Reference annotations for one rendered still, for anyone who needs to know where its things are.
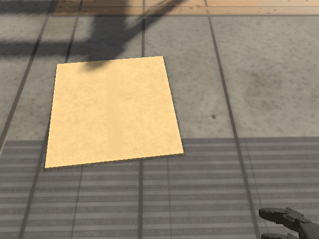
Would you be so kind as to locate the robot right hand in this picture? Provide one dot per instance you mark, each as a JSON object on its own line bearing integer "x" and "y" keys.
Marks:
{"x": 292, "y": 220}

